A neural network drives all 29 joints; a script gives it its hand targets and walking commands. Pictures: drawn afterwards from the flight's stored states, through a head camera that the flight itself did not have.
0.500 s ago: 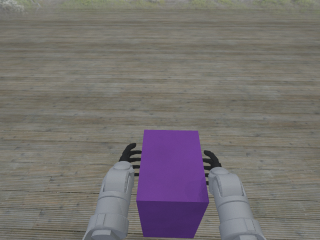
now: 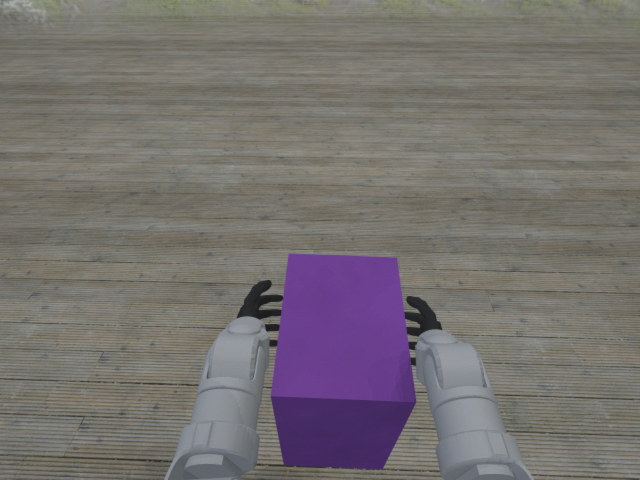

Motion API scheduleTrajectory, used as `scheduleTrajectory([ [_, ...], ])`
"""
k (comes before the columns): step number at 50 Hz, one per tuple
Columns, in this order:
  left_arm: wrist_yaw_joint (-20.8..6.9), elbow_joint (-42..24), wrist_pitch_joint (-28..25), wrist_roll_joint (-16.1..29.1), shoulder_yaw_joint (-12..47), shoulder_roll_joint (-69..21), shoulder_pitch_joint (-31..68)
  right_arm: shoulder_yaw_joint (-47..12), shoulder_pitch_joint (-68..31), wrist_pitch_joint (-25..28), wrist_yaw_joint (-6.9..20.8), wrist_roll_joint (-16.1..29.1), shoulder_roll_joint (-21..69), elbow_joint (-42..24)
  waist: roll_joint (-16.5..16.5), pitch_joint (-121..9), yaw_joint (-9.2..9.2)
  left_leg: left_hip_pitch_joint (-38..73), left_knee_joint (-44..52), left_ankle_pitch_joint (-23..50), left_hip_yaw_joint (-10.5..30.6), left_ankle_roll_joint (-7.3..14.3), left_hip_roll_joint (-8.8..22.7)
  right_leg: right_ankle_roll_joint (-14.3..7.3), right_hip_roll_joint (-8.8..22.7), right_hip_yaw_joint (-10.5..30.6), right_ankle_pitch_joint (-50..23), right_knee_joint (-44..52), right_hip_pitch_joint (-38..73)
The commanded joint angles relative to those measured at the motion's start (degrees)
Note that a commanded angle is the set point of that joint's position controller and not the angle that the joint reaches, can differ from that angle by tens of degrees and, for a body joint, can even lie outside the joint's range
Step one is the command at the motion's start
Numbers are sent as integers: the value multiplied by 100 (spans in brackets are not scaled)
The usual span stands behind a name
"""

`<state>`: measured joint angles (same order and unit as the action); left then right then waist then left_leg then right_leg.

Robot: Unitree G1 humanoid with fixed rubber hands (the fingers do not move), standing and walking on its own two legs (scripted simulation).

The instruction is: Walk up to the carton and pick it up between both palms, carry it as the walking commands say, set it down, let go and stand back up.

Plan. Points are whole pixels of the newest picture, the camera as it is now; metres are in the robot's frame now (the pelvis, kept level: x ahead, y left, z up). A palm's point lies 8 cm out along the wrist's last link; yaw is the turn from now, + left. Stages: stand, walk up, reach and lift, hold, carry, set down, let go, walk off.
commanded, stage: hold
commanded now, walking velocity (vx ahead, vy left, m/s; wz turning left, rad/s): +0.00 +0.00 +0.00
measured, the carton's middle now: (337, 366) +0.30 +0.00 -0.02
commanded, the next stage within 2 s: carry in 0.08 s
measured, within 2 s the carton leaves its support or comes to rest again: neither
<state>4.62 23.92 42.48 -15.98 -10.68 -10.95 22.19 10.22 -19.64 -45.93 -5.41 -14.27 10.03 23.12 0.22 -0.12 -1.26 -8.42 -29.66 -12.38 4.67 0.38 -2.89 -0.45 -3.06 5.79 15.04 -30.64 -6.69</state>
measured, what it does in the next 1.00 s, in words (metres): walks backwards: right foot, then left foot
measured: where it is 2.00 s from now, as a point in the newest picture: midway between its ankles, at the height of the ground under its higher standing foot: outside the picture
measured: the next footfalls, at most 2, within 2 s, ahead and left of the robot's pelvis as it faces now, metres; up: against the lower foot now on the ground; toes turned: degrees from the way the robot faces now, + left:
right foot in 0.66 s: -0.04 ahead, -0.13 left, +0.00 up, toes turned -3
left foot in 0.96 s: -0.17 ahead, +0.09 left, +0.00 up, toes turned +7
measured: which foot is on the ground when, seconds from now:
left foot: down 0.00-0.68, up 0.70-0.94, down 0.96-1.00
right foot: down 0.00-0.46, up 0.48-0.64, down 0.66-0.96, up 0.98-1.00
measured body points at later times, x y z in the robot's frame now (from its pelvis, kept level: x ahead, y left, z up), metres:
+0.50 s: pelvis -0.05 -0.01 -0.02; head -0.02 +0.00 +0.43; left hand +0.26 +0.12 +0.06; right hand +0.26 -0.13 +0.05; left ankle +0.05 +0.11 -0.73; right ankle +0.02 -0.12 -0.73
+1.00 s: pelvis -0.20 -0.02 -0.02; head -0.20 -0.02 +0.43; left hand +0.09 +0.11 +0.08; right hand +0.09 -0.14 +0.07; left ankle -0.21 +0.09 -0.74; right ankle -0.09 -0.13 -0.73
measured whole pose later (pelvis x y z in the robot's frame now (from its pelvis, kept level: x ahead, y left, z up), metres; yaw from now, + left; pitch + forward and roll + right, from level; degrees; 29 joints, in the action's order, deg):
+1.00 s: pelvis -0.20 -0.02 -0.02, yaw +3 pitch +4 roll +1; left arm 12.9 -16.4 65.2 -2.7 -0.2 -8.3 12.6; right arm 1.0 -11.9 -68.5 -15.0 -0.1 8.2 -16.4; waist 2.0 -5.1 2.1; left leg -21.8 -37.3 -20.2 -4.9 0.6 0.1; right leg -1.1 3.4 -4.0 14.7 -38.8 -33.2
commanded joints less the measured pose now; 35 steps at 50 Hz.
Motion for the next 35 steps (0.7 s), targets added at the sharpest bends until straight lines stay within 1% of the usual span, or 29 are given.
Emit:
scheduleTrajectory([
  [1,-1550,-311,-155,1837,2992,-6810,2797,-3156,-4483,790,1473,1817,6296,-1623,-312,-2224,44,1044,342,900,160,-25,-83,-128,-105,125,-651,559,-89],
  [2,-1532,-398,-180,1801,2852,-6566,2691,-3151,-4345,733,1507,1831,6300,-1441,-11,-2038,-75,960,376,908,166,9,-35,-69,-108,82,-595,602,-186],
  [3,-1515,-317,-108,1769,2877,-6577,2405,-3076,-3958,680,1472,1747,6175,-1405,-53,-1826,-11,960,417,1151,116,-9,-74,-70,-87,97,-824,682,-86],
  [4,-1549,228,-67,1376,2768,-6091,2703,-2882,-4390,593,1547,1481,5870,-685,-331,-1184,119,-305,470,29,540,174,885,-110,718,124,-49,275,-1127],
  [6,-1503,167,-22,1517,2826,-6234,2610,-3088,-4625,572,1514,1626,5840,-1119,-626,-938,89,-827,776,-130,882,274,1101,-111,538,14,305,74,-1249],
  [7,-1489,-489,-92,1856,3054,-6308,3024,-3251,-4537,569,1534,1754,5969,-1369,-522,-1334,94,-749,743,467,958,294,1186,-87,510,-69,174,-143,-1085],
  [8,-1427,-735,-26,1975,3178,-6364,3159,-3278,-4650,505,1505,1898,6038,-1526,-620,-1565,74,-745,637,581,895,338,1177,-107,548,-38,-21,-123,-1106],
  [9,-1418,-906,39,2088,3307,-6358,3149,-3446,-4632,427,1442,1977,6095,-1729,-263,-1740,79,-701,352,966,625,255,1086,-101,627,47,-243,80,-1058],
  [11,-1316,-1253,200,2360,3543,-6480,2860,-3710,-4568,270,1267,2138,6066,-2434,75,-2290,103,-674,-265,1963,359,211,923,-242,886,282,-1883,-90,-766],
  [14,-1050,-2417,491,2635,3866,-6459,2311,-4288,-4607,-58,1003,2717,6098,-3784,426,-3158,79,-896,-1016,2030,79,156,692,-627,1251,544,-3627,-406,-195],
  [15,-947,-2765,609,2652,3971,-6348,2383,-4378,-4605,-215,924,2848,6122,-3905,370,-3241,89,-804,-1113,1750,-6,151,639,-694,1309,566,-3591,-418,-344],
  [17,-774,-2850,985,2532,3897,-6118,1486,-4468,-3543,-593,752,2842,5955,-3987,693,-3237,88,-1227,-1335,1299,-61,138,535,-834,1557,859,-3761,-280,-317],
  [18,-692,-3004,1108,2564,3972,-6096,1355,-4539,-3377,-731,666,2867,5895,-4213,1039,-3159,120,-1148,-1481,242,-259,109,390,-985,1703,949,-3733,-139,-608],
  [19,-626,-3275,1209,2563,4005,-6026,1108,-4552,-3117,-838,597,2925,5720,-4533,1235,-3187,177,-1238,-1042,-491,-461,170,290,-959,1791,1113,-3991,-137,-538],
  [20,-525,-3699,1291,2597,4078,-5853,1219,-4549,-2789,-985,549,2949,5756,-4454,1103,-3255,215,-1175,-698,-335,-392,165,413,-900,1787,1019,-4315,-319,-561],
  [21,-434,-3832,1419,2638,4100,-5822,1013,-4606,-2766,-1067,490,3054,5808,-4693,859,-3434,233,-680,-373,179,-289,224,548,-763,1631,700,-3728,-546,-941],
  [22,-369,-3812,1612,2618,4116,-5812,799,-4498,-2663,-1192,421,3017,5611,-4838,-361,-3366,221,-201,-173,1004,312,352,917,-376,1189,320,-2277,-751,-1690],
  [23,-298,-4542,1658,2773,4241,-5786,1211,-4499,-2634,-1261,377,3130,5735,-4965,-1618,-3378,219,23,543,1489,1542,711,1854,-45,426,-291,182,-1641,-2206],
  [24,-232,-4647,1786,2814,4241,-5629,1212,-4466,-2604,-1353,314,3135,5634,-5133,-2015,-3189,181,-205,891,1641,2186,1233,2499,126,9,-689,1662,-2600,-2513],
  [26,-122,-4592,1943,2811,4101,-5621,1015,-4361,-2415,-1515,231,3078,5646,-5212,-1372,-2880,107,-555,840,1508,1574,1112,2391,-9,294,-597,1541,-2894,-2342],
  [27,-86,-4481,2014,2810,3957,-5499,864,-4163,-2090,-1584,172,2942,5469,-5184,-1030,-2857,69,-551,658,2150,1201,928,2119,-68,295,-730,1394,-2536,-2274],
  [28,-107,-4855,1974,3020,3986,-5537,979,-4178,-2195,-1557,145,3015,5478,-5532,-992,-2943,59,-611,347,2990,961,808,2042,-101,316,-792,1266,-2065,-1975],
  [29,-100,-4736,2055,3083,3927,-5535,966,-3981,-2038,-1643,88,2856,5334,-5458,-916,-2911,95,-581,299,3186,849,714,1891,-98,194,-946,1087,-1433,-1741],
  [30,-123,-4709,2098,3121,3935,-5540,916,-3991,-2114,-1649,19,2833,5287,-5576,-891,-2941,71,-829,226,2609,607,618,1810,-67,206,-1051,705,-951,-1264],
  [31,-127,-4779,2079,3226,3914,-5595,877,-3893,-1925,-1626,-48,2754,5252,-5655,-531,-3034,90,-731,69,2370,477,553,1591,-121,209,-980,484,-287,-847],
  [32,-119,-4679,2113,3187,3861,-5570,760,-3826,-1817,-1665,-76,2681,5122,-5589,-330,-3007,73,-883,-220,2019,163,380,1286,-131,461,-559,-2,259,-676],
  [33,-147,-4724,2142,3179,3843,-5543,867,-3783,-1594,-1713,-77,2630,5136,-5411,3,-2713,115,-1502,-524,1058,-76,170,956,-266,923,43,-427,698,-309],
  [34,-138,-4372,2227,3057,3623,-5337,473,-3689,-1405,-1786,-122,2526,4957,-5305,1389,-2523,130,-2443,-1382,-721,-432,-107,481,-586,2111,1356,-2157,860,20],
  [35,-143,-4505,2196,3139,3748,-5424,741,-3617,-1510,-1768,-131,2465,4886,-5351,1745,-2554,81,-2756,-2750,-2106,-744,-183,387,-1206,2865,1604,-3037,885,-330],
])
